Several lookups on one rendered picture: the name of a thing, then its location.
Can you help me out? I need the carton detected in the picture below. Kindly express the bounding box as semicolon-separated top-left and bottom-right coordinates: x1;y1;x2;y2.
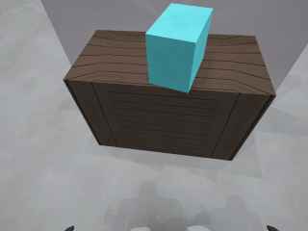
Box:
145;3;213;93

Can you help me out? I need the pedestal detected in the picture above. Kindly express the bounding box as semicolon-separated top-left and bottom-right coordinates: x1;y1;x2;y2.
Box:
63;30;276;161

